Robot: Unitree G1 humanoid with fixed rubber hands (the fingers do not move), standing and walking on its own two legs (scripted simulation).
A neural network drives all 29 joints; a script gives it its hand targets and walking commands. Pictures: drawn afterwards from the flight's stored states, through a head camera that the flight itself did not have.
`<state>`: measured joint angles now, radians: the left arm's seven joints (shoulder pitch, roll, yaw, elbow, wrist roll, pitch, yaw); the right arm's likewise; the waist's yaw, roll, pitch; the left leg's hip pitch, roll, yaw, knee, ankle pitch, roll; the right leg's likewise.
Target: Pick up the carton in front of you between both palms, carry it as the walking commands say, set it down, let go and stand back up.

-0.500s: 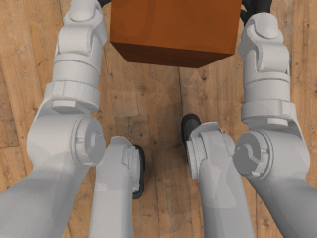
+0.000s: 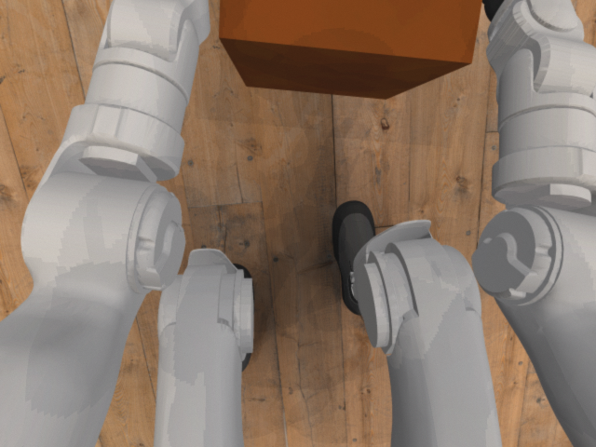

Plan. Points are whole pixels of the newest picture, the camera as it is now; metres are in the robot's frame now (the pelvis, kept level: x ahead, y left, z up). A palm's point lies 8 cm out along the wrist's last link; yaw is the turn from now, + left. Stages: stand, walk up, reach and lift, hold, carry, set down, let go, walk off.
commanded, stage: set down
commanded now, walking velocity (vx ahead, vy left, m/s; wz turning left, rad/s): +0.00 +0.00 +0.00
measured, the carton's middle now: out of the picture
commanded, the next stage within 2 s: none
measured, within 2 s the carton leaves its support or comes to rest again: rests again in 0.20 s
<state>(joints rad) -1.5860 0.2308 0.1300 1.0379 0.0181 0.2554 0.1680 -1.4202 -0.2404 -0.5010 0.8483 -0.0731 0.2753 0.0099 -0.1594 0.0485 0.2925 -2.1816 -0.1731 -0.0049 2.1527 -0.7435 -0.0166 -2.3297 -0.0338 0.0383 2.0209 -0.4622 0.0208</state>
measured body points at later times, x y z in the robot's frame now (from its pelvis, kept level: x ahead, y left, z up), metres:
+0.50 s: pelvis -0.02 +0.01 -0.01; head +0.37 -0.03 +0.20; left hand +0.58 +0.02 -0.20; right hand +0.51 -0.28 -0.19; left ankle +0.06 +0.11 -0.37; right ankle +0.13 -0.13 -0.37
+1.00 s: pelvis -0.01 +0.00 -0.02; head +0.38 -0.02 +0.18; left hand +0.59 +0.05 -0.22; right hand +0.49 -0.29 -0.23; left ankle +0.06 +0.11 -0.36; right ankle +0.13 -0.13 -0.37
